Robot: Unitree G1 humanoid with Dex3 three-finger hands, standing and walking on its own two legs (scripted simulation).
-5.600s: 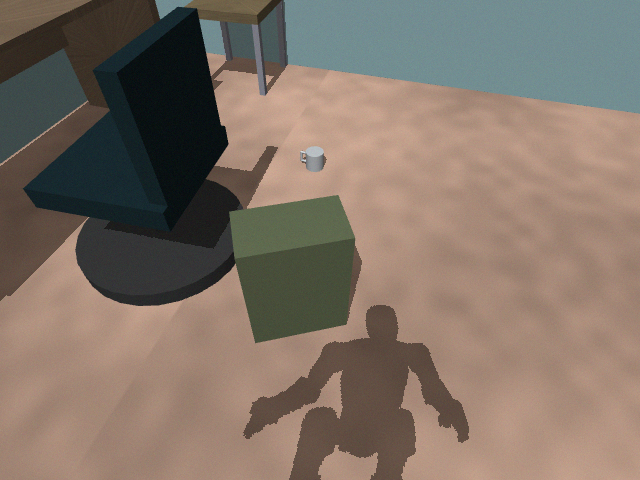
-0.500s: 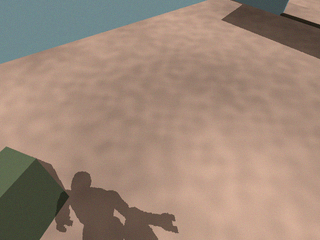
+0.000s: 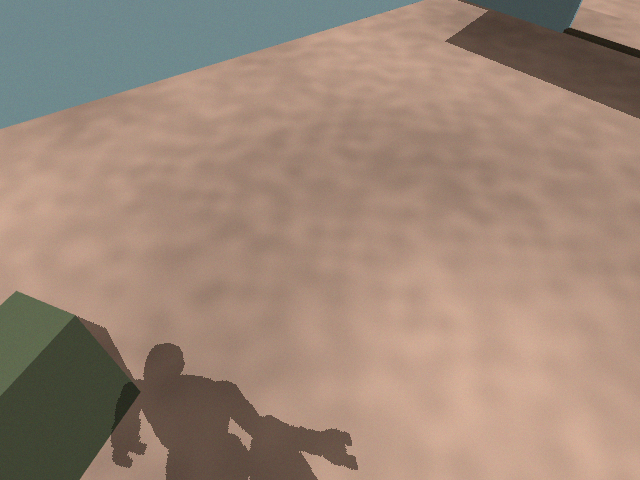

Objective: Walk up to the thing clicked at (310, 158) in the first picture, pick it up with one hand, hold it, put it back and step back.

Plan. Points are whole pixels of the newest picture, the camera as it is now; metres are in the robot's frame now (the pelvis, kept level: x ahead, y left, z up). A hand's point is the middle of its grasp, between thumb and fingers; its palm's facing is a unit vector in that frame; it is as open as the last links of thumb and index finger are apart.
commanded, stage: stand
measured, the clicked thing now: out of the picture +0.95 +1.41 -0.74
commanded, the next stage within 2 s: walk up in 0.48 s
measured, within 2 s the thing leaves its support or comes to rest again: neither
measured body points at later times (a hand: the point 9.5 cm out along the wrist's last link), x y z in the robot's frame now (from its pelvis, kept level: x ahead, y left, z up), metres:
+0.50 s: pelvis +0.00 +0.00 +0.00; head +0.01 +0.00 +0.45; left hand +0.07 +0.30 -0.13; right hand +0.07 -0.30 -0.13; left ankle +0.00 +0.13 -0.75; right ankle +0.00 -0.15 -0.75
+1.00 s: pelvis +0.13 -0.06 -0.01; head +0.13 -0.08 +0.44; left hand +0.15 +0.27 -0.11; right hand +0.20 -0.39 -0.13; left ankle +0.24 +0.08 -0.70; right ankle +0.08 -0.17 -0.75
